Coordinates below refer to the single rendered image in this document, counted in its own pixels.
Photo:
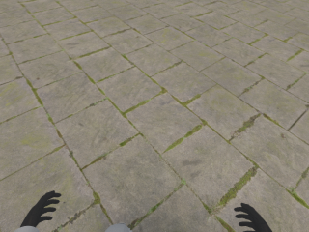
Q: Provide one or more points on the robot left hand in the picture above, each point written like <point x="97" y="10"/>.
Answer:
<point x="33" y="218"/>

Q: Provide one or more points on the robot right hand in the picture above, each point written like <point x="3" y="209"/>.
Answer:
<point x="257" y="222"/>

